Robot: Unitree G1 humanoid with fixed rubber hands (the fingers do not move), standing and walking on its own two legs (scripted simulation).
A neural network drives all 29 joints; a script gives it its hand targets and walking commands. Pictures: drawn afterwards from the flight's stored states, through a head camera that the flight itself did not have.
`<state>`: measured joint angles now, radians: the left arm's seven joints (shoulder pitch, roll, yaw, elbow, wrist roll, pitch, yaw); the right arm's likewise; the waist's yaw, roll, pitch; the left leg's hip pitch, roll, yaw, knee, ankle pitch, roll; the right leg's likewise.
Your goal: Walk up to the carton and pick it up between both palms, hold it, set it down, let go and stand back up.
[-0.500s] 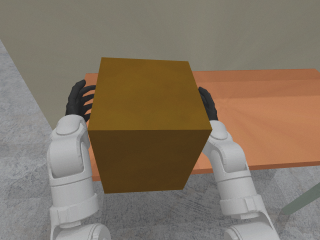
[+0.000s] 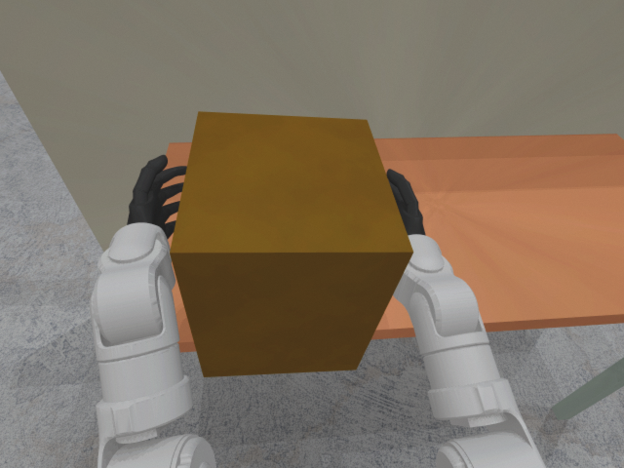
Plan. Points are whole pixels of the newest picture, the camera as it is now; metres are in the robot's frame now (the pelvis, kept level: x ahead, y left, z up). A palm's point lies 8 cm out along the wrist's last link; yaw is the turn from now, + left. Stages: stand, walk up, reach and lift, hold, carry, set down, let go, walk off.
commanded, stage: hold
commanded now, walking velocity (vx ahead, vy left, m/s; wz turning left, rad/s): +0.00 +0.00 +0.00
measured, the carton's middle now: (283, 251) +0.36 +0.01 +0.12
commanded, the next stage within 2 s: set down in 1.66 s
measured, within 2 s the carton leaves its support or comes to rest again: neither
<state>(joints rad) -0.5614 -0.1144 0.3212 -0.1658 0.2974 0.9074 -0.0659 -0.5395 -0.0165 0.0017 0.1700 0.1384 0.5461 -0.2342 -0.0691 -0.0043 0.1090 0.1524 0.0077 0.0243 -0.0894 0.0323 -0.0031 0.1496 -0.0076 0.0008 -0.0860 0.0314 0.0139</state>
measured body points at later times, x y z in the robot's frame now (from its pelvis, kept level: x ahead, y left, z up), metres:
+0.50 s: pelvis +0.00 +0.00 +0.00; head +0.00 +0.00 +0.45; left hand +0.36 +0.15 +0.18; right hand +0.37 -0.14 +0.14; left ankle +0.00 +0.12 -0.76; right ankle +0.00 -0.12 -0.76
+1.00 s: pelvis +0.00 +0.00 +0.00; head +0.00 +0.00 +0.45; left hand +0.36 +0.15 +0.17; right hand +0.37 -0.14 +0.14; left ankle +0.00 +0.12 -0.76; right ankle +0.00 -0.12 -0.76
